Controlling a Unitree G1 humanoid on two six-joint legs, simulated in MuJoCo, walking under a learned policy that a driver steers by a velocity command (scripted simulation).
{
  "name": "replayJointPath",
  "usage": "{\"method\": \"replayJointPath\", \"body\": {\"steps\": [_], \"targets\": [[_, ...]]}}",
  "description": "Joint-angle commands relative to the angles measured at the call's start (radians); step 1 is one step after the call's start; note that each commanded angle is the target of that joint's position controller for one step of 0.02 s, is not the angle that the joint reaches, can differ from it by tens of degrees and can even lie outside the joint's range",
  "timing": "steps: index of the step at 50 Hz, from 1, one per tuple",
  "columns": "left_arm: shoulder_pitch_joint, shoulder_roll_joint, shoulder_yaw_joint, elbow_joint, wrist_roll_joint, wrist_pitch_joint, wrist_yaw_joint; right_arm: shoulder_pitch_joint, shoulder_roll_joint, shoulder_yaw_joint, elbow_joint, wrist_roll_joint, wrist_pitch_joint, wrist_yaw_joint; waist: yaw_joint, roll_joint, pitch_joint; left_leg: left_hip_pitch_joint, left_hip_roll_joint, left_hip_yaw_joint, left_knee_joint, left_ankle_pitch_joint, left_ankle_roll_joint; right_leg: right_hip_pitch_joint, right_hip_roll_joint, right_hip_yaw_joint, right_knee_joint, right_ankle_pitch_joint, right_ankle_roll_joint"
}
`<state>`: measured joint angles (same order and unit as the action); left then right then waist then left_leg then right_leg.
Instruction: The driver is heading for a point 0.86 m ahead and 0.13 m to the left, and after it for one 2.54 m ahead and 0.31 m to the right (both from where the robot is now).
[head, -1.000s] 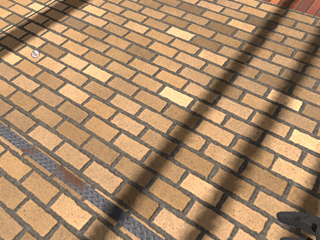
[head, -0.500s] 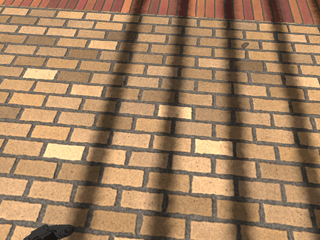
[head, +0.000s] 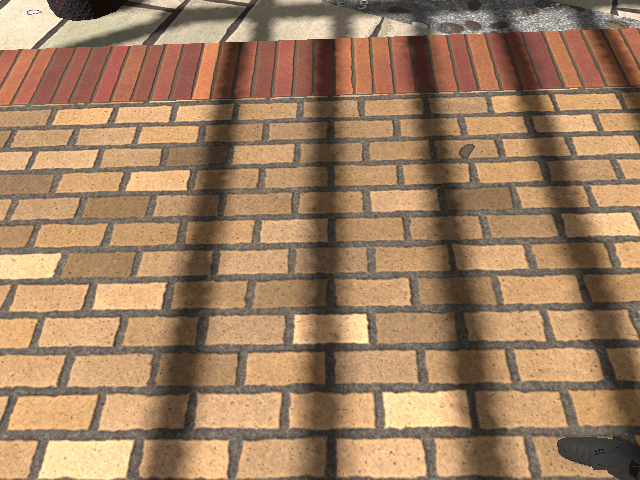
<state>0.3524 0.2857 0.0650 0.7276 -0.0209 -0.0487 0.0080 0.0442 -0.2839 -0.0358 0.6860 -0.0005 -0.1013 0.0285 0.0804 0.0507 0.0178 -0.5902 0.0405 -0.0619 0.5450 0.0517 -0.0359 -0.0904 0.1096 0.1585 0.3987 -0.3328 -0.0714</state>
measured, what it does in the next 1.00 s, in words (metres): walks ahead: left foot, then right foot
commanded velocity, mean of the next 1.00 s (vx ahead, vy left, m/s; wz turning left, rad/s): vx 0.50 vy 0.00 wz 0.07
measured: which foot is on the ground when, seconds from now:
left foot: up 0.00-0.04, down 0.06-0.60, up 0.62-1.00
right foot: down 0.00-0.08, up 0.10-0.58, down 0.60-1.00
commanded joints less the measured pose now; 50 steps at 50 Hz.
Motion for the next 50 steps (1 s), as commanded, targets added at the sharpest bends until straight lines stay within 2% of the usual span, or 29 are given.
{"method": "replayJointPath", "body": {"steps": [1,2,3,4,5,6,7,8,9,11,13,15,19,22,25,27,28,29,30,31,32,33,34,35,36,38,41,46,50], "targets": [[0.026,0.153,0.04,-0.026,0.003,-0.003,0.005,-0.053,-0.116,-0.037,-0.085,0.004,-0.025,0.007,-0.023,-0.171,0.001,0.091,-0.014,0.019,-0.039,-0.085,0.047,0.003,-0.289,0.201,-0.033,0.325,-0.13],[0.012,0.15,0.039,-0.025,0.003,0.001,0.004,0.0,-0.124,-0.043,-0.073,0.002,-0.028,0.004,-0.055,-0.178,-0.012,0.162,-0.028,0.042,-0.072,-0.106,0.069,0.011,-0.277,0.196,0.013,0.41,-0.115],[0.005,0.126,0.03,-0.029,0.007,0.002,0.002,0.097,-0.15,-0.059,-0.049,-0.005,-0.032,-0.002,-0.102,-0.162,-0.074,0.31,-0.027,0.049,-0.09,-0.089,0.102,0.001,-0.225,0.161,0.132,0.528,-0.09],[0.003,0.089,0.012,-0.049,0.021,0.001,0.001,0.25,-0.198,-0.071,-0.036,-0.019,-0.034,-0.008,-0.167,-0.083,-0.219,0.565,0.111,-0.09,-0.053,-0.044,0.168,-0.112,-0.167,0.1,0.387,0.427,-0.053],[0.145,0.03,-0.005,-0.049,-0.006,-0.012,0.002,0.369,-0.278,-0.097,0.008,-0.025,-0.023,-0.003,-0.138,0.22,-0.355,0.916,0.314,-0.527,-0.132,-0.26,0.34,-0.476,-0.009,-0.014,0.754,0.004,0.033],[0.132,0.09,-0.001,-0.038,-0.01,-0.022,0.001,0.391,-0.195,-0.078,0.017,0.007,-0.019,0.006,-0.156,0.211,-0.321,0.931,0.351,-0.724,-0.244,-0.502,0.342,-0.635,-0.029,0.043,0.875,-0.24,0.04],[0.016,0.149,0.016,-0.052,-0.018,-0.023,-0.001,0.336,-0.139,-0.061,0.012,0.015,-0.014,0.002,-0.171,0.097,-0.17,0.811,0.324,-0.6,-0.261,-0.565,0.299,-0.7,-0.079,0.04,0.923,-0.163,0.037],[-0.061,0.143,0.012,-0.072,-0.007,-0.024,-0.001,0.276,-0.125,-0.052,-0.001,0.004,-0.005,-0.002,-0.152,0.014,-0.092,0.683,0.283,-0.479,-0.276,-0.495,0.272,-0.684,-0.126,-0.013,0.897,-0.086,0.035],[-0.107,0.129,0.013,-0.085,0.009,-0.027,-0.003,0.238,-0.107,-0.045,0.001,-0.002,-0.001,-0.002,-0.132,-0.011,-0.025,0.573,0.243,-0.394,-0.305,-0.399,0.27,-0.67,-0.159,-0.037,0.828,-0.031,0.037],[-0.081,0.097,0.012,-0.075,0.011,-0.024,-0.007,0.213,-0.085,-0.035,0.002,-0.011,-0.006,-0.003,-0.091,0.037,-0.017,0.476,0.186,-0.288,-0.348,-0.255,0.256,-0.579,-0.201,-0.053,0.741,0.031,0.042],[-0.075,0.067,0.005,-0.069,0.013,-0.018,-0.007,0.227,-0.098,-0.037,0.016,0.0,-0.013,-0.004,-0.083,0.048,-0.024,0.452,0.174,-0.216,-0.372,-0.143,0.27,-0.568,-0.21,-0.078,0.676,0.054,0.057],[-0.136,0.05,-0.004,-0.089,0.02,-0.02,-0.006,0.246,-0.128,-0.045,0.032,0.005,-0.012,-0.009,-0.094,0.027,-0.01,0.456,0.177,-0.165,-0.395,-0.055,0.28,-0.599,-0.219,-0.093,0.565,0.127,0.074],[-0.26,0.023,-0.016,-0.108,0.017,-0.033,-0.018,0.291,-0.15,-0.048,0.061,0.015,0.004,-0.018,-0.137,0.02,0.005,0.463,0.137,-0.054,-0.4,-0.003,0.241,-0.546,-0.2,-0.124,0.309,0.342,0.083],[-0.349,0.025,-0.018,-0.129,0.006,-0.04,-0.032,0.35,-0.162,-0.05,0.092,0.021,0.015,-0.019,-0.171,0.022,0.024,0.491,0.153,-0.041,-0.386,-0.018,0.233,-0.504,-0.173,-0.143,0.203,0.404,0.08],[-0.401,0.041,-0.013,-0.154,0.001,-0.047,-0.049,0.377,-0.171,-0.053,0.114,0.025,0.031,-0.023,-0.169,0.03,0.043,0.58,0.198,-0.062,-0.346,0.015,0.219,-0.513,-0.159,-0.141,0.136,0.335,0.05],[-0.368,0.066,-0.003,-0.151,0.003,-0.051,-0.054,0.367,-0.188,-0.059,0.121,0.026,0.042,-0.029,-0.133,0.044,0.022,0.625,0.214,-0.062,-0.287,0.131,0.2,-0.444,-0.141,-0.152,0.1,0.267,0.022],[-0.296,0.089,0.01,-0.133,0.008,-0.054,-0.051,0.353,-0.192,-0.059,0.12,0.029,0.047,-0.032,-0.084,0.043,-0.02,0.611,0.193,-0.046,-0.195,0.275,0.183,-0.316,-0.116,-0.172,0.064,0.263,0.001],[-0.152,0.135,0.035,-0.092,0.014,-0.054,-0.042,0.349,-0.174,-0.05,0.116,0.026,0.049,-0.033,-0.013,0.025,-0.115,0.547,0.142,-0.014,-0.027,0.336,0.156,-0.093,-0.117,-0.171,0.053,0.285,-0.03],[0.041,0.214,0.057,-0.062,0.031,-0.052,-0.028,0.338,-0.118,-0.025,0.082,0.001,0.045,-0.035,0.061,-0.079,-0.278,0.334,0.081,0.023,0.28,0.078,0.117,0.227,-0.311,0.03,0.101,0.327,-0.098],[0.08,0.28,0.069,-0.043,0.032,-0.044,-0.028,0.471,-0.001,0.01,0.065,0.009,0.025,-0.03,-0.005,-0.342,-0.403,-0.046,-0.081,0.035,0.608,-0.598,0.06,0.522,-0.534,0.461,0.016,0.151,-0.245],[0.089,0.177,0.046,-0.044,0.021,-0.041,-0.027,0.411,-0.114,-0.017,0.084,0.033,0.013,-0.028,0.045,-0.242,-0.362,-0.153,-0.04,-0.075,0.723,-0.632,0.061,0.467,-0.515,0.509,-0.053,0.004,-0.227],[0.029,0.141,0.031,-0.042,0.016,-0.042,-0.023,0.319,-0.158,-0.034,0.056,0.049,0.008,-0.025,0.036,-0.199,-0.211,-0.202,0.001,-0.062,0.734,-0.54,0.066,0.34,-0.481,0.35,-0.077,0.033,-0.181],[-0.038,0.115,0.021,-0.044,0.02,-0.044,-0.023,0.276,-0.148,-0.034,0.049,0.042,0.01,-0.028,0.004,-0.141,-0.142,-0.168,0.043,-0.043,0.696,-0.454,0.06,0.211,-0.437,0.24,-0.107,0.102,-0.155],[-0.09,0.085,0.013,-0.042,0.024,-0.047,-0.026,0.257,-0.138,-0.038,0.046,0.029,0.017,-0.029,-0.025,-0.137,-0.083,-0.139,0.066,-0.04,0.65,-0.397,0.052,0.107,-0.402,0.16,-0.145,0.158,-0.143],[-0.121,0.068,0.009,-0.038,0.032,-0.055,-0.028,0.279,-0.123,-0.041,0.052,0.029,0.032,-0.028,-0.059,-0.158,-0.061,-0.08,0.087,-0.047,0.629,-0.355,0.047,0.031,-0.377,0.094,-0.183,0.197,-0.132],[-0.146,0.068,0.015,-0.021,0.034,-0.071,-0.029,0.307,-0.081,-0.037,0.061,0.033,0.056,-0.027,-0.089,-0.149,-0.038,-0.033,0.095,-0.043,0.609,-0.318,0.033,-0.05,-0.368,0.006,-0.238,0.271,-0.137],[-0.145,0.093,0.025,0.011,0.039,-0.081,-0.02,0.256,-0.068,-0.039,0.037,0.025,0.071,-0.031,-0.094,-0.113,0.004,-0.095,0.097,-0.061,0.53,-0.207,0.015,-0.063,-0.366,-0.104,-0.27,0.374,-0.137],[-0.116,0.13,0.033,0.045,0.032,-0.068,-0.004,0.111,-0.038,-0.026,-0.009,0.022,0.058,-0.002,-0.043,-0.088,0.043,-0.078,0.078,0.011,0.246,0.02,0.031,-0.017,-0.337,-0.26,-0.279,0.421,-0.099],[-0.043,0.162,0.044,0.084,0.015,-0.041,0.001,-0.01,-0.032,-0.019,-0.075,0.022,0.058,0.022,0.002,-0.075,0.08,-0.13,0.064,0.064,0.127,-0.029,0.066,0.128,-0.384,-0.301,-0.236,0.472,-0.088]]}}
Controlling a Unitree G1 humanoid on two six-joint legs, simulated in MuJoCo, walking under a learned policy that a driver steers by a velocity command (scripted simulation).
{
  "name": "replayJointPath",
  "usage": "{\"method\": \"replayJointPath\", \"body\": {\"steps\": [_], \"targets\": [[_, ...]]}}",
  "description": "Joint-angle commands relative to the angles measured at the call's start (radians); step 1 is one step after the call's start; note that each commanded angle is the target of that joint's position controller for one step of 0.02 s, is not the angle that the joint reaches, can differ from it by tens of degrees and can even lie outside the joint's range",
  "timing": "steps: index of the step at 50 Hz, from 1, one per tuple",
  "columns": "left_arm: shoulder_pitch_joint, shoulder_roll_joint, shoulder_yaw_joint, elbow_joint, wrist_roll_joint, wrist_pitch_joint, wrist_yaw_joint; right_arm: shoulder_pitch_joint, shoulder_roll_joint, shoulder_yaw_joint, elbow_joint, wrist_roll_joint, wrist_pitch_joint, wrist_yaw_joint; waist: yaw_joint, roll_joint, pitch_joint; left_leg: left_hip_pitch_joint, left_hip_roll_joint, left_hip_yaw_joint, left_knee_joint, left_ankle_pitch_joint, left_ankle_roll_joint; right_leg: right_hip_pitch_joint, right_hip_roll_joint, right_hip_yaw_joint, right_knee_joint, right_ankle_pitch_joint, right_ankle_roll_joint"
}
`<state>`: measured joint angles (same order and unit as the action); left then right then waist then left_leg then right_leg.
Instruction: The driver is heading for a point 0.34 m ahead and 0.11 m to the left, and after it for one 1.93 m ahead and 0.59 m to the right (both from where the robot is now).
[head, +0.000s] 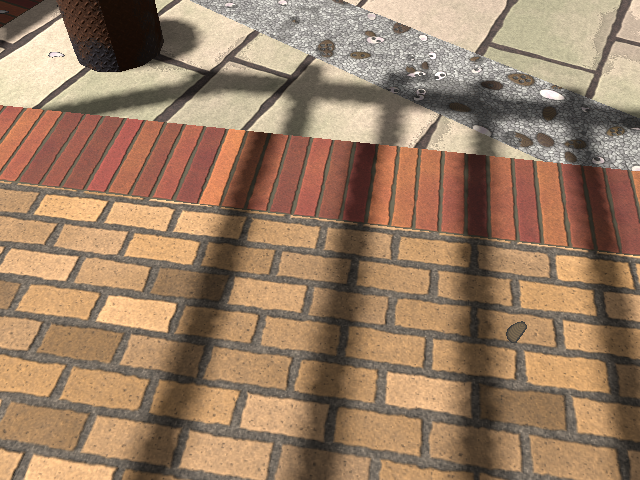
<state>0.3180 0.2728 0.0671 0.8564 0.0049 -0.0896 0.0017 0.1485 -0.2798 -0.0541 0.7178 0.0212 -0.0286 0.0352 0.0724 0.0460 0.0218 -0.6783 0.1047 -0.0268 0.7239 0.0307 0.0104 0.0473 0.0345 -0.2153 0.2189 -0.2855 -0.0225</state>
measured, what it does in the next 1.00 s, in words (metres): walks ahead: left foot, then right foot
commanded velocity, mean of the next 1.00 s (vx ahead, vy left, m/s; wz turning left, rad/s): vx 0.50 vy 0.00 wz -0.15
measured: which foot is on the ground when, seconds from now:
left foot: up 0.00-0.10, down 0.12-0.70, up 0.72-1.00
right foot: down 0.00-0.12, up 0.14-0.66, down 0.68-1.00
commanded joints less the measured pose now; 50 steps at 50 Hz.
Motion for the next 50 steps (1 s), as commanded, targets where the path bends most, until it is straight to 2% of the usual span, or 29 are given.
{"method": "replayJointPath", "body": {"steps": [1,4,5,6,7,8,9,10,11,12,13,15,18,23,28,31,32,33,34,35,36,37,38,39,40,42,44,48,50], "targets": [[-0.001,0.181,0.044,-0.038,-0.016,0.009,0.008,-0.129,-0.04,-0.002,-0.123,0.0,-0.014,0.021,0.009,-0.075,0.077,-0.048,-0.008,0.044,-0.068,-0.047,0.032,0.027,-0.32,0.064,-0.031,0.47,-0.129],[-0.023,0.221,0.055,-0.041,-0.026,0.031,0.017,-0.079,-0.08,-0.024,-0.142,-0.001,-0.006,0.03,-0.049,-0.127,0.009,0.092,-0.09,0.125,-0.081,-0.197,0.087,0.08,-0.323,0.021,0.141,0.898,-0.095],[-0.034,0.232,0.058,-0.045,-0.028,0.04,0.022,0.013,-0.112,-0.043,-0.126,0.0,-0.003,0.027,-0.105,-0.137,-0.047,0.214,-0.132,0.149,-0.088,-0.232,0.113,0.068,-0.311,0.006,0.279,1.024,-0.082],[-0.051,0.226,0.054,-0.049,-0.032,0.044,0.025,0.17,-0.162,-0.073,-0.088,0.002,0.0,0.016,-0.195,-0.116,-0.128,0.448,-0.173,0.145,-0.158,-0.171,0.15,-0.022,-0.274,-0.017,0.489,0.993,-0.05],[-0.029,0.177,0.034,-0.068,-0.007,0.034,0.026,0.312,-0.251,-0.106,-0.059,0.004,0.012,-0.008,-0.243,0.013,-0.22,0.754,-0.041,-0.081,-0.182,-0.143,0.211,-0.28,-0.223,-0.018,0.802,0.628,-0.005],[0.059,0.042,-0.008,-0.12,0.017,0.004,0.008,0.254,-0.331,-0.109,-0.075,0.005,0.0,-0.009,-0.109,0.228,-0.303,1.038,0.189,-0.662,-0.301,-0.309,0.397,-0.71,0.001,0.119,1.119,-0.294,0.049],[-0.031,0.132,0.004,-0.111,-0.022,-0.031,-0.01,0.281,-0.225,-0.078,-0.093,-0.002,-0.013,-0.005,-0.19,0.094,-0.385,1.066,0.24,-0.758,-0.412,-0.376,0.39,-0.799,-0.032,0.31,1.191,-0.295,0.026],[-0.094,0.163,0.014,-0.124,-0.059,-0.044,-0.019,0.252,-0.172,-0.062,-0.077,-0.012,-0.023,-0.003,-0.19,0.05,-0.242,0.954,0.221,-0.591,-0.423,-0.289,0.339,-0.847,-0.08,0.295,1.161,-0.2,0.004],[-0.11,0.147,0.008,-0.121,-0.05,-0.047,-0.013,0.185,-0.148,-0.052,-0.08,-0.01,-0.029,-0.003,-0.147,-0.029,-0.154,0.801,0.182,-0.452,-0.42,-0.166,0.298,-0.811,-0.132,0.283,1.08,-0.115,-0.005],[-0.115,0.146,0.012,-0.107,-0.03,-0.041,-0.007,0.123,-0.113,-0.041,-0.085,-0.017,-0.033,-0.004,-0.114,-0.034,-0.102,0.678,0.147,-0.349,-0.431,-0.043,0.273,-0.755,-0.166,0.276,1.01,-0.068,0.0],[-0.08,0.145,0.016,-0.091,-0.027,-0.025,-0.009,0.095,-0.088,-0.03,-0.091,-0.03,-0.039,-0.006,-0.082,-0.009,-0.094,0.602,0.123,-0.286,-0.458,0.023,0.261,-0.685,-0.188,0.286,0.986,-0.031,0.002],[-0.035,0.116,0.012,-0.067,-0.026,0.005,-0.008,0.09,-0.099,-0.033,-0.076,-0.03,-0.055,-0.006,-0.058,-0.001,-0.083,0.53,0.111,-0.205,-0.512,0.099,0.261,-0.638,-0.196,0.276,0.942,0.015,0.02],[-0.094,0.092,0.005,-0.081,-0.021,0.027,-0.001,0.111,-0.121,-0.039,-0.039,-0.034,-0.071,-0.015,-0.069,-0.006,-0.025,0.519,0.094,-0.085,-0.561,0.156,0.238,-0.718,-0.196,0.283,0.827,0.149,0.046],[-0.217,0.063,-0.006,-0.113,-0.026,0.013,-0.02,0.125,-0.13,-0.038,-0.005,-0.035,-0.074,-0.031,-0.123,0.004,0.019,0.557,0.062,0.069,-0.604,0.083,0.166,-0.697,-0.142,0.255,0.508,0.431,0.035],[-0.311,0.053,-0.014,-0.17,-0.026,0.008,-0.051,0.179,-0.143,-0.047,0.049,-0.02,-0.049,-0.04,-0.158,-0.005,0.059,0.761,0.136,0.109,-0.554,0.182,0.155,-0.774,-0.111,0.225,0.375,0.366,-0.006],[-0.275,0.082,0.0,-0.192,-0.023,0.011,-0.068,0.15,-0.176,-0.058,0.047,-0.013,-0.023,-0.058,-0.111,0.037,0.009,0.838,0.155,0.144,-0.405,0.57,0.123,-0.696,-0.05,0.154,0.367,0.199,-0.056],[-0.217,0.107,0.013,-0.185,-0.022,0.016,-0.068,0.139,-0.19,-0.061,0.043,-0.013,-0.014,-0.066,-0.076,0.061,-0.038,0.841,0.151,0.158,-0.305,0.731,0.109,-0.61,-0.013,0.125,0.378,0.144,-0.077],[-0.094,0.147,0.036,-0.161,-0.022,0.019,-0.064,0.122,-0.194,-0.06,0.038,-0.013,-0.004,-0.073,-0.005,0.054,-0.105,0.795,0.127,0.182,-0.132,0.789,0.084,-0.44,0.025,0.112,0.349,0.151,-0.107],[0.069,0.211,0.066,-0.13,-0.023,0.024,-0.05,0.116,-0.182,-0.051,0.026,-0.015,-0.006,-0.081,0.079,-0.003,-0.195,0.614,0.087,0.193,0.127,0.613,0.046,-0.152,-0.01,0.215,0.303,0.209,-0.158],[0.142,0.317,0.092,-0.123,-0.027,0.025,-0.036,0.223,-0.057,-0.01,-0.021,-0.045,-0.032,-0.062,0.013,-0.251,-0.319,0.158,-0.088,0.166,0.522,-0.165,-0.026,0.262,-0.277,0.711,0.294,0.12,-0.344],[0.15,0.266,0.073,-0.137,-0.03,0.018,-0.037,0.186,-0.067,0.001,-0.021,-0.033,-0.073,-0.043,0.037,-0.227,-0.437,-0.038,-0.189,-0.044,0.681,-0.62,-0.024,0.399,-0.366,1.062,0.133,0.018,-0.421],[0.119,0.209,0.057,-0.139,-0.022,0.016,-0.033,0.085,-0.128,-0.015,-0.048,0.011,-0.101,-0.025,0.063,-0.165,-0.315,-0.137,-0.117,-0.1,0.696,-0.55,0.002,0.329,-0.336,0.916,0.102,0.001,-0.357],[0.056,0.18,0.048,-0.151,-0.025,0.015,-0.031,0.038,-0.13,-0.011,-0.065,0.015,-0.116,-0.022,0.034,-0.091,-0.202,-0.133,-0.07,-0.083,0.613,-0.46,0.016,0.175,-0.297,0.788,0.091,0.047,-0.317],[-0.013,0.153,0.039,-0.166,-0.027,0.018,-0.03,0.021,-0.129,-0.015,-0.063,-0.01,-0.119,-0.028,-0.012,-0.031,-0.117,-0.084,-0.035,-0.068,0.51,-0.412,0.009,0.014,-0.258,0.694,0.073,0.142,-0.289],[-0.057,0.127,0.028,-0.183,-0.018,0.019,-0.026,0.031,-0.139,-0.024,-0.062,-0.026,-0.11,-0.033,-0.049,-0.047,-0.079,-0.011,-0.01,-0.066,0.45,-0.378,-0.003,-0.101,-0.227,0.634,0.047,0.235,-0.281],[-0.092,0.13,0.028,-0.203,-0.013,0.021,-0.019,0.072,-0.122,-0.025,-0.062,-0.034,-0.086,-0.035,-0.089,-0.085,-0.062,0.06,-0.001,-0.05,0.38,-0.352,-0.036,-0.221,-0.193,0.578,0.012,0.331,-0.287],[-0.085,0.159,0.036,-0.201,-0.015,0.019,-0.007,0.057,-0.098,-0.018,-0.07,-0.038,-0.069,-0.042,-0.093,-0.089,-0.044,0.08,-0.009,-0.023,0.275,-0.29,-0.07,-0.304,-0.165,0.509,0.001,0.402,-0.282],[-0.031,0.18,0.044,-0.182,-0.028,0.031,0.01,-0.095,-0.055,0.001,-0.107,-0.034,-0.072,-0.04,-0.029,-0.12,-0.031,0.16,-0.067,-0.007,-0.047,-0.014,-0.094,-0.357,-0.093,0.441,0.027,0.306,-0.214],[0.009,0.183,0.045,-0.169,-0.03,0.039,0.013,-0.151,-0.065,-0.002,-0.121,-0.021,-0.078,-0.033,-0.001,-0.131,-0.036,0.194,-0.096,-0.012,-0.136,0.046,-0.095,-0.332,-0.106,0.481,0.048,0.242,-0.201]]}}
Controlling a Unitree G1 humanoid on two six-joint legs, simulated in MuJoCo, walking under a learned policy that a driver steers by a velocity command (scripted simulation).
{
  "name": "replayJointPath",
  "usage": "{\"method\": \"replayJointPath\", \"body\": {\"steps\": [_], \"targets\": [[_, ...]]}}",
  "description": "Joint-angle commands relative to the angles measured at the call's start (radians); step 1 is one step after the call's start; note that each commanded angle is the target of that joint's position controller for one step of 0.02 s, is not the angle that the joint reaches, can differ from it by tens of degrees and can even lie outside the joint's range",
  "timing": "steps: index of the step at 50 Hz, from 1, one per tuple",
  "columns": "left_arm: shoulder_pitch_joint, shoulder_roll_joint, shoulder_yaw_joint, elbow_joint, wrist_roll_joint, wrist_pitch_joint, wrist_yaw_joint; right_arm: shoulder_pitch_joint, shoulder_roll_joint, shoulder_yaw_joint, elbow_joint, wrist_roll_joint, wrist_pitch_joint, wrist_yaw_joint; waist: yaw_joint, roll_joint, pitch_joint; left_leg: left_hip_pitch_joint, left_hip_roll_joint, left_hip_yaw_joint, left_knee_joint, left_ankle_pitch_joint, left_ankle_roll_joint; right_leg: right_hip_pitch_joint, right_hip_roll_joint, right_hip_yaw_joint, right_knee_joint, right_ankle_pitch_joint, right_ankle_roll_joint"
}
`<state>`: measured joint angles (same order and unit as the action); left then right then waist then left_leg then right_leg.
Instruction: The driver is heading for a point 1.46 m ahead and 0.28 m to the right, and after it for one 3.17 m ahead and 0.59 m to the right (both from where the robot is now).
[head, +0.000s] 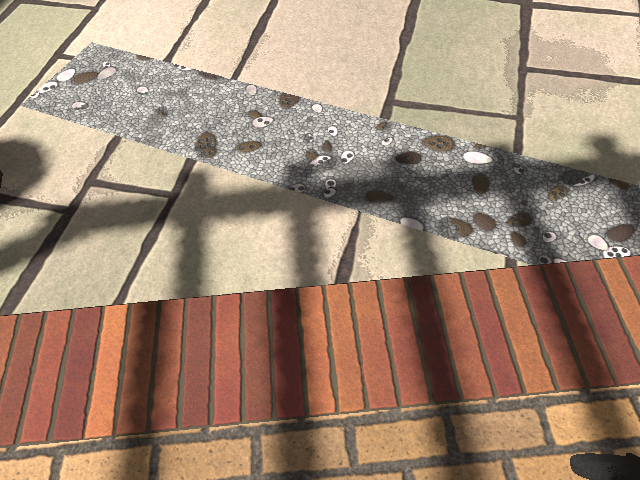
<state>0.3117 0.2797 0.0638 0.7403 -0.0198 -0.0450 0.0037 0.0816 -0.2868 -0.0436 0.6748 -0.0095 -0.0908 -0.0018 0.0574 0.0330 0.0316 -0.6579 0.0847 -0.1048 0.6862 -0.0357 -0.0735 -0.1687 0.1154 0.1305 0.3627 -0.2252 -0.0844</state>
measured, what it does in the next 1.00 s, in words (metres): walks ahead, turning right: left foot, then right foot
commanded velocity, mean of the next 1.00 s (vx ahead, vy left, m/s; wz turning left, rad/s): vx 0.50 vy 0.00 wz -0.39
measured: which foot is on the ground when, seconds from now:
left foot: up 0.00-0.12, down 0.14-0.70, up 0.72-1.00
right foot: down 0.00-0.16, up 0.18-0.66, down 0.68-1.00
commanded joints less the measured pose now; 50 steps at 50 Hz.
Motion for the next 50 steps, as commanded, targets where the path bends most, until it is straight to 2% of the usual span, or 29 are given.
{"method": "replayJointPath", "body": {"steps": [1,5,6,7,8,9,10,11,12,14,15,16,17,18,19,25,30,32,33,34,35,36,37,38,39,41,44,49,50], "targets": [[0.029,0.174,0.048,-0.047,-0.009,-0.002,0.012,-0.099,-0.069,-0.016,-0.085,0.015,-0.02,0.008,0.019,-0.123,-0.045,0.177,-0.08,0.052,-0.129,0.106,-0.005,-0.088,-0.2,0.165,-0.073,0.156,-0.134],[0.018,0.162,0.049,-0.05,-0.004,0.008,0.016,-0.042,-0.117,-0.041,-0.077,0.02,-0.039,0.02,-0.031,-0.158,-0.055,0.255,-0.082,0.025,-0.207,-0.015,0.052,0.009,-0.243,0.288,0.056,0.125,-0.099],[0.007,0.141,0.042,-0.057,-0.002,0.009,0.015,0.036,-0.131,-0.052,-0.056,0.016,-0.043,0.016,-0.074,-0.156,-0.083,0.366,-0.082,0.041,-0.244,-0.013,0.079,-0.005,-0.213,0.279,0.122,0.152,-0.076],[0.004,0.09,0.024,-0.07,0.005,0.005,0.01,0.152,-0.168,-0.066,-0.043,-0.002,-0.049,0.01,-0.131,-0.11,-0.183,0.574,0.014,-0.035,-0.227,-0.037,0.133,-0.072,-0.16,0.224,0.312,0.13,-0.041],[0.103,0.022,0.003,-0.091,0.002,-0.003,0.01,0.277,-0.253,-0.086,-0.031,-0.021,-0.044,0.002,-0.125,0.106,-0.336,0.93,0.241,-0.366,-0.254,-0.144,0.257,-0.342,-0.028,0.086,0.648,-0.143,0.028],[0.154,0.061,0.0,-0.106,-0.017,-0.011,0.009,0.328,-0.248,-0.091,0.001,0.0,-0.031,0.012,-0.112,0.328,-0.371,1.012,0.363,-0.726,-0.357,-0.421,0.346,-0.577,-0.039,0.04,0.865,-0.384,0.053],[0.091,0.154,0.023,-0.089,-0.022,-0.007,0.009,0.275,-0.155,-0.067,-0.02,0.01,-0.027,0.01,-0.137,0.172,-0.233,0.905,0.323,-0.633,-0.389,-0.55,0.309,-0.643,-0.1,0.063,0.955,-0.299,0.063],[0.0,0.172,0.03,-0.104,-0.012,-0.001,0.009,0.23,-0.121,-0.056,-0.024,0.008,-0.018,0.004,-0.142,0.089,-0.133,0.783,0.279,-0.469,-0.392,-0.476,0.268,-0.643,-0.132,0.023,0.965,-0.216,0.068],[-0.042,0.158,0.031,-0.116,-0.002,0.003,0.007,0.189,-0.102,-0.047,-0.021,0.002,-0.013,0.004,-0.124,0.047,-0.069,0.668,0.234,-0.35,-0.414,-0.348,0.253,-0.614,-0.16,0.009,0.927,-0.156,0.071],[-0.042,0.123,0.034,-0.123,-0.007,0.013,-0.001,0.149,-0.074,-0.036,-0.009,-0.004,-0.016,0.002,-0.085,0.086,-0.019,0.546,0.174,-0.187,-0.462,-0.193,0.234,-0.541,-0.205,-0.003,0.855,-0.096,0.072],[0.037,-0.021,-0.036,-0.046,0.158,-0.033,-0.064,0.192,0.08,0.017,-0.03,-0.035,-0.046,-0.014,-0.095,0.12,-0.062,0.555,0.165,-0.167,-0.502,-0.241,0.276,-0.56,-0.193,-0.028,0.871,-0.074,0.07],[0.015,-0.023,-0.027,-0.039,0.148,-0.044,-0.085,0.2,0.058,0.012,-0.021,-0.039,-0.053,-0.015,-0.095,0.085,-0.024,0.548,0.174,-0.145,-0.524,-0.228,0.284,-0.588,-0.194,-0.022,0.831,-0.071,0.071],[-0.025,0.005,-0.022,-0.044,0.118,-0.053,-0.095,0.199,0.007,-0.002,-0.023,-0.044,-0.054,-0.015,-0.098,0.055,-0.021,0.549,0.171,-0.1,-0.543,-0.205,0.285,-0.606,-0.199,-0.039,0.781,-0.024,0.076],[-0.071,0.03,-0.015,-0.044,0.1,-0.059,-0.102,0.203,-0.031,-0.012,-0.019,-0.046,-0.053,-0.01,-0.103,0.042,-0.02,0.561,0.169,-0.051,-0.559,-0.171,0.29,-0.624,-0.206,-0.051,0.731,0.045,0.081],[-0.107,0.042,-0.016,-0.046,0.094,-0.059,-0.106,0.225,-0.055,-0.016,-0.007,-0.052,-0.051,-0.006,-0.11,0.033,-0.025,0.576,0.182,-0.013,-0.574,-0.112,0.3,-0.636,-0.215,-0.056,0.677,0.108,0.086],[-0.207,0.021,-0.05,-0.053,0.08,-0.041,-0.114,0.302,-0.067,-0.004,0.063,-0.073,-0.043,0.022,-0.119,0.031,0.009,0.609,0.177,0.216,-0.573,0.13,0.279,-0.562,-0.207,-0.12,0.41,0.316,0.056],[-0.299,0.052,-0.041,-0.097,0.081,-0.037,-0.093,0.361,-0.101,-0.005,0.142,-0.066,-0.036,0.028,-0.119,0.047,0.053,0.748,0.22,0.268,-0.519,0.23,0.248,-0.504,-0.158,-0.154,0.276,0.208,-0.003],[-0.278,0.089,-0.023,-0.111,0.067,-0.045,-0.082,0.341,-0.151,-0.016,0.159,-0.067,-0.029,0.031,-0.059,0.06,0.032,0.737,0.217,0.302,-0.409,0.511,0.237,-0.335,-0.081,-0.204,0.223,0.174,-0.04],[-0.128,0.048,-0.016,-0.048,0.071,-0.019,-0.067,0.386,-0.194,-0.038,0.207,0.007,0.018,0.01,-0.001,0.071,0.04,0.68,0.157,0.408,-0.134,0.764,0.159,-0.199,0.02,-0.32,0.208,-0.042,-0.051],[0.032,0.106,0.003,-0.016,0.089,-0.013,-0.058,0.461,-0.143,-0.021,0.198,0.007,0.018,-0.002,0.039,0.033,-0.087,0.497,0.16,0.376,0.106,0.641,0.121,0.109,-0.047,-0.192,0.243,0.107,-0.091],[0.153,0.235,0.044,-0.012,0.088,-0.004,-0.041,0.51,-0.035,0.011,0.129,0.03,0.013,0.01,0.064,-0.177,-0.331,0.135,0.056,0.371,0.542,0.077,0.053,0.516,-0.378,0.285,0.242,0.208,-0.254],[0.21,0.264,0.06,0.006,0.02,0.011,-0.025,0.423,-0.089,-0.012,0.119,0.014,0.015,0.011,0.08,-0.165,-0.448,0.068,-0.074,0.218,0.772,-0.537,0.027,0.506,-0.505,0.593,0.058,0.469,-0.308],[0.174,0.268,0.06,0.029,0.016,0.011,-0.012,0.28,-0.095,-0.017,0.068,0.011,0.018,0.01,0.07,-0.107,-0.329,-0.023,-0.021,0.103,0.78,-0.455,0.052,0.451,-0.439,0.394,0.066,0.574,-0.261],[0.125,0.202,0.047,0.043,0.029,0.004,-0.001,0.257,-0.056,0.0,0.067,0.019,0.013,0.007,0.035,-0.102,-0.215,-0.04,0.009,0.092,0.704,-0.399,0.072,0.324,-0.422,0.266,0.061,0.592,-0.222],[0.067,0.143,0.03,0.046,0.032,0.001,0.002,0.272,-0.041,0.003,0.086,0.015,0.021,0.008,-0.011,-0.075,-0.127,0.02,0.041,0.077,0.595,-0.365,0.082,0.169,-0.381,0.167,0.011,0.52,-0.17],[-0.018,0.079,0.007,0.035,0.039,-0.006,-0.004,0.346,-0.045,-0.003,0.124,-0.012,0.06,0.014,-0.081,-0.112,-0.072,0.179,0.044,0.064,0.5,-0.339,0.081,-0.052,-0.339,0.067,-0.088,0.369,-0.13],[-0.019,0.102,0.014,0.054,0.045,-0.029,-0.009,0.309,-0.041,-0.01,0.117,-0.014,0.084,0.029,-0.09,-0.119,-0.032,0.152,0.035,0.063,0.42,-0.236,0.084,-0.105,-0.338,0.006,-0.204,0.212,-0.151],[0.004,0.101,0.014,0.083,0.047,-0.048,-0.01,0.151,-0.028,-0.004,0.076,-0.011,0.076,0.041,-0.054,-0.083,0.034,0.072,0.036,0.066,0.152,-0.007,0.095,-0.016,-0.334,-0.118,-0.268,0.165,-0.123],[0.017,0.006,-0.028,0.068,0.136,-0.077,-0.039,0.202,0.019,0.036,0.104,-0.09,0.047,0.072,-0.058,-0.061,0.034,-0.054,0.062,-0.012,0.133,0.031,0.098,0.121,-0.453,-0.035,-0.274,0.164,-0.185]]}}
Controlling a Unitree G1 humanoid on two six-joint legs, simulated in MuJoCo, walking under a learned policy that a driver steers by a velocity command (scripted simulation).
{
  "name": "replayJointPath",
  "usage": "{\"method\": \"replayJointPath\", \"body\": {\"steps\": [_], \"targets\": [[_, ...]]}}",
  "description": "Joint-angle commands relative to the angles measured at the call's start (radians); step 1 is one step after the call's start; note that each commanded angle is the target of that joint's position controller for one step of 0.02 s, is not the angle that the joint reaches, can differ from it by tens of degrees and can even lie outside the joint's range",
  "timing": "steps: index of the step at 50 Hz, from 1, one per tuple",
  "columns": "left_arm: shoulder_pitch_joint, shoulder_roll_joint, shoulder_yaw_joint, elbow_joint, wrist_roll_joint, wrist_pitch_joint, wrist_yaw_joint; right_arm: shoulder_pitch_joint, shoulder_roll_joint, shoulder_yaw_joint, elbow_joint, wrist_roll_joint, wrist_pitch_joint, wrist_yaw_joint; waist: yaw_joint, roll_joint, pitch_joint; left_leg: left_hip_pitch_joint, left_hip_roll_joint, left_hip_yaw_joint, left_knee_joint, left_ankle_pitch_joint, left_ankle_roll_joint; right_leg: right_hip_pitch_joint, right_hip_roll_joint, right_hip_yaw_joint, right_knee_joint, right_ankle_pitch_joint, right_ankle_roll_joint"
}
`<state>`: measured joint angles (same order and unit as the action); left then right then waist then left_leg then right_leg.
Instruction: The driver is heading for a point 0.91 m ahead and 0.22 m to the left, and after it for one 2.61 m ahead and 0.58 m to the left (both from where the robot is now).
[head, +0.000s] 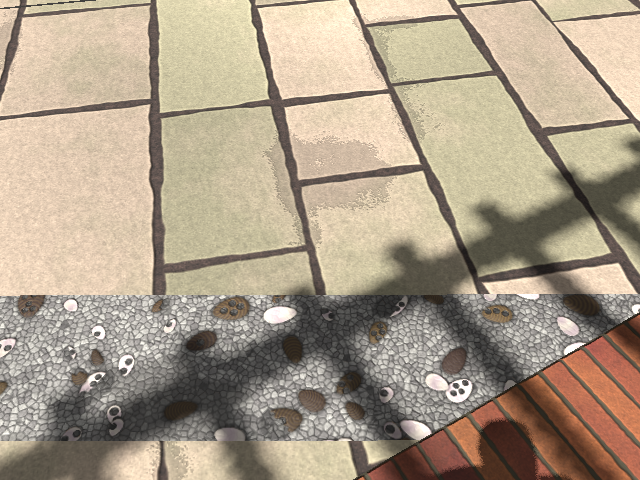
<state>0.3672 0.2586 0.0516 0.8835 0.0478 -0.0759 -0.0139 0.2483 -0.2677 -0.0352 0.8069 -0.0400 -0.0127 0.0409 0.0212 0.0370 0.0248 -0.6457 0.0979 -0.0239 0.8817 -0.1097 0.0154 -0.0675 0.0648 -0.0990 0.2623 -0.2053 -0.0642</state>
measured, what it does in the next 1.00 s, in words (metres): goes down, turning left: left foot, then right foot 0.12 m lower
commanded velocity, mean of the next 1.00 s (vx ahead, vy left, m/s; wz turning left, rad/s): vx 0.50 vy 0.00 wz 0.36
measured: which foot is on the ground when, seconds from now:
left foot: up 0.00-0.20, down 0.22-0.74, up 0.76-1.00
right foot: down 0.00-0.26, up 0.28-0.72, down 0.74-1.00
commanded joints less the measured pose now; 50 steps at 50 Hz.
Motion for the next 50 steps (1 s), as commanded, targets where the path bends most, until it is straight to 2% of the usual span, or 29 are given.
{"method": "replayJointPath", "body": {"steps": [1,2,3,4,5,8,11,12,13,14,15,16,18,20,26,30,32,34,35,36,37,38,39,40,41,43,44,46,50], "targets": [[0.021,0.04,-0.009,-0.049,0.065,-0.052,-0.031,0.004,-0.006,0.02,-0.028,-0.054,-0.046,0.034,0.005,-0.051,0.054,-0.177,0.053,-0.126,-0.098,0.119,0.01,0.147,-0.421,0.196,-0.161,0.155,-0.218],[0.034,0.083,-0.002,-0.044,0.06,-0.05,-0.034,-0.044,-0.028,0.016,-0.038,-0.044,-0.058,0.034,0.02,-0.029,0.051,-0.218,0.034,-0.114,-0.158,0.156,0.007,0.21,-0.4,0.157,-0.148,0.165,-0.207],[-0.013,0.167,0.036,-0.033,-0.048,-0.027,-0.004,-0.151,-0.069,-0.011,-0.091,0.024,-0.042,0.029,0.021,-0.039,0.078,-0.021,-0.009,0.027,-0.226,0.174,0.015,0.031,-0.282,0.0,-0.146,0.228,-0.103],[0.003,0.176,0.031,-0.031,-0.055,-0.024,0.007,-0.196,-0.063,-0.008,-0.112,0.027,-0.027,0.031,0.04,-0.088,0.08,0.084,-0.047,0.106,-0.228,0.169,0.017,-0.042,-0.243,-0.039,-0.139,0.237,-0.076],[0.071,0.081,-0.016,-0.023,0.069,-0.028,-0.029,-0.165,-0.021,0.02,-0.091,-0.042,-0.04,0.043,0.049,-0.106,0.041,0.064,-0.024,0.021,-0.164,0.133,0.038,0.008,-0.329,0.026,-0.152,0.155,-0.141],[0.062,0.123,-0.001,-0.015,0.036,-0.03,-0.034,-0.187,-0.066,-0.005,-0.095,-0.034,-0.072,0.032,0.03,-0.071,0.092,-0.022,-0.05,0.028,-0.29,0.01,0.082,0.203,-0.36,0.01,-0.103,0.201,-0.138],[0.012,0.177,0.002,-0.047,0.057,-0.036,-0.014,-0.054,-0.131,-0.033,-0.071,0.009,-0.11,0.022,-0.079,-0.084,-0.011,0.426,-0.199,0.15,-0.256,0.033,0.138,0.02,-0.273,-0.13,0.192,0.689,-0.076],[0.084,0.125,-0.014,-0.054,0.079,-0.045,-0.014,0.107,-0.194,-0.055,-0.036,0.012,-0.127,0.005,-0.091,0.016,-0.172,0.784,-0.166,0.045,-0.149,0.222,0.228,-0.188,-0.208,-0.163,0.482,0.609,0.004],[0.181,0.034,-0.058,-0.065,0.109,-0.055,-0.044,0.355,-0.212,-0.063,-0.003,0.007,-0.117,-0.013,-0.175,0.186,-0.432,1.239,0.057,-0.416,-0.276,0.057,0.436,-0.537,-0.087,-0.1,0.818,0.06,0.091],[0.004,0.076,-0.043,-0.086,0.057,-0.052,-0.076,0.53,-0.183,-0.048,0.073,-0.018,-0.109,-0.01,-0.285,0.097,-0.374,1.264,0.157,-0.691,-0.461,0.01,0.436,-0.728,0.027,0.059,1.106,-0.406,0.079],[-0.185,0.049,-0.044,-0.156,0.013,-0.054,-0.069,0.504,-0.208,-0.062,0.094,-0.026,-0.135,-0.012,-0.281,0.055,-0.117,1.08,0.145,-0.602,-0.506,-0.058,0.326,-0.898,-0.034,0.198,1.156,-0.357,0.037],[-0.229,0.092,-0.037,-0.177,0.02,-0.055,-0.039,0.381,-0.184,-0.055,0.08,-0.007,-0.148,-0.013,-0.231,0.041,-0.025,0.864,0.129,-0.543,-0.508,-0.068,0.319,-0.87,-0.091,0.226,1.162,-0.287,0.039],[-0.179,0.056,-0.055,-0.183,0.067,-0.041,-0.001,0.175,-0.058,0.001,0.044,0.0,-0.152,0.007,-0.077,-0.001,-0.008,0.503,0.1,-0.424,-0.547,-0.037,0.317,-0.658,-0.161,0.221,1.053,-0.171,0.034],[-0.125,0.045,-0.058,-0.185,0.055,-0.008,0.005,0.019,-0.038,0.016,-0.016,-0.003,-0.152,0.016,0.008,-0.015,-0.008,0.275,0.062,-0.379,-0.613,-0.056,0.318,-0.535,-0.173,0.212,0.959,-0.151,0.051],[-0.191,0.011,-0.098,-0.254,0.052,0.003,-0.036,0.1,-0.086,0.003,-0.024,-0.059,-0.153,0.01,-0.041,-0.031,-0.022,0.129,-0.064,-0.285,-0.41,-0.119,0.249,-0.423,-0.166,0.2,0.655,0.377,0.093],[-0.42,0.028,-0.103,-0.27,0.056,0.006,-0.042,0.397,-0.064,0.014,0.051,0.002,-0.126,-0.021,-0.239,-0.037,0.037,0.448,-0.084,-0.33,-0.187,-0.344,0.245,-0.699,-0.143,0.132,0.174,0.622,0.114],[-0.427,0.021,-0.108,-0.285,0.04,0.014,-0.049,0.343,-0.129,0.014,0.048,-0.028,-0.105,0.03,-0.174,0.019,0.069,0.109,-0.069,-0.386,-0.212,-0.413,0.26,-0.343,-0.126,0.088,0.27,0.644,0.096],[-0.321,0.069,-0.093,-0.244,0.044,0.012,-0.042,0.278,-0.139,0.015,0.028,-0.005,-0.105,0.039,-0.086,-0.024,0.1,0.1,-0.078,-0.404,-0.106,-0.451,0.215,-0.211,-0.136,0.082,0.195,0.593,0.084],[-0.283,0.128,-0.023,-0.256,-0.117,-0.022,-0.006,0.246,-0.114,-0.023,0.036,0.111,-0.067,-0.03,-0.068,0.033,0.055,0.272,-0.076,-0.386,-0.041,-0.204,0.169,-0.226,-0.135,0.21,0.086,0.448,0.027],[-0.151,0.154,-0.011,-0.206,-0.126,-0.041,0.006,0.243,-0.105,-0.009,0.056,0.095,-0.048,-0.053,0.004,-0.005,-0.005,0.327,-0.103,-0.313,0.172,-0.08,0.124,-0.121,-0.164,0.181,0.077,0.516,0.007],[0.075,0.16,0.002,-0.142,-0.092,-0.048,0.004,0.233,-0.068,0.0,0.046,0.074,-0.047,-0.054,0.085,-0.011,-0.148,0.2,-0.143,-0.248,0.44,-0.167,0.085,0.159,-0.212,0.182,0.23,0.646,-0.003],[0.213,0.166,0.008,-0.09,-0.064,-0.043,-0.004,0.443,0.035,0.016,0.09,0.088,-0.051,-0.052,0.058,-0.258,-0.328,-0.124,-0.252,-0.196,0.869,-0.688,0.021,0.553,-0.382,0.37,0.447,0.793,-0.128],[0.25,0.266,0.044,-0.048,-0.101,-0.015,-0.02,0.507,-0.005,0.03,0.036,0.109,-0.07,-0.055,0.045,-0.412,-0.441,-0.316,-0.191,-0.158,1.09,-0.636,-0.024,0.625,-0.539,0.746,0.296,0.323,-0.284],[0.242,0.22,0.041,-0.04,-0.104,0.003,-0.011,0.358,-0.022,0.03,-0.01,0.141,-0.078,-0.06,0.087,-0.335,-0.383,-0.482,-0.138,-0.125,1.081,-0.529,-0.025,0.603,-0.559,0.874,0.12,-0.207,-0.316],[0.171,0.123,0.018,-0.042,-0.074,0.01,0.008,0.115,-0.08,0.011,-0.06,0.131,-0.07,-0.081,0.112,-0.077,-0.171,-0.524,-0.096,-0.055,1.02,-0.393,-0.009,0.373,-0.504,0.814,-0.001,-0.374,-0.253],[-0.042,0.084,-0.014,-0.065,-0.043,-0.027,0.008,0.028,-0.093,-0.001,-0.111,0.081,-0.052,-0.097,-0.008,-0.023,0.002,-0.367,-0.017,-0.108,0.755,-0.203,0.008,-0.048,-0.453,0.714,-0.036,-0.227,-0.217],[-0.069,0.035,-0.025,-0.039,-0.043,-0.04,0.004,0.027,-0.061,-0.005,-0.101,0.063,-0.047,-0.087,-0.047,-0.104,0.061,-0.298,0.009,-0.138,0.659,-0.162,0.021,-0.19,-0.392,0.598,-0.043,-0.163,-0.178],[-0.089,0.057,-0.016,-0.027,-0.042,-0.037,0.008,0.075,-0.024,-0.005,-0.091,0.044,-0.048,-0.077,-0.085,-0.148,0.064,-0.116,0.016,-0.075,0.357,-0.049,-0.015,-0.353,-0.242,0.338,-0.075,0.024,-0.144],[-0.009,0.127,0.009,0.001,-0.064,-0.027,0.036,-0.087,0.033,0.017,-0.123,0.045,-0.063,-0.051,-0.025,-0.107,-0.027,0.079,-0.023,-0.013,-0.115,0.167,-0.041,-0.286,-0.234,0.21,-0.077,0.267,-0.139]]}}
